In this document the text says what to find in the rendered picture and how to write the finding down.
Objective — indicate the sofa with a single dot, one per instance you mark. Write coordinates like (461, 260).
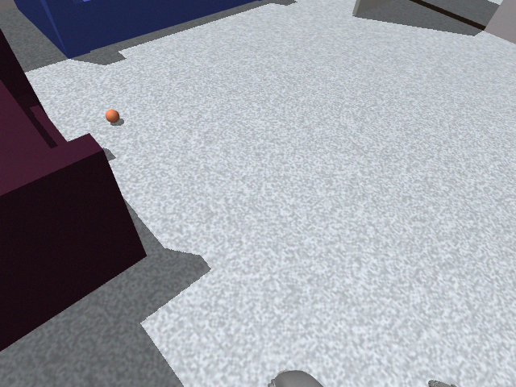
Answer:
(77, 27)

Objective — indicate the armchair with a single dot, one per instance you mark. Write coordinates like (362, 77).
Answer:
(65, 229)

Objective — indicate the ball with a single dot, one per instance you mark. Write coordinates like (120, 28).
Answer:
(112, 116)

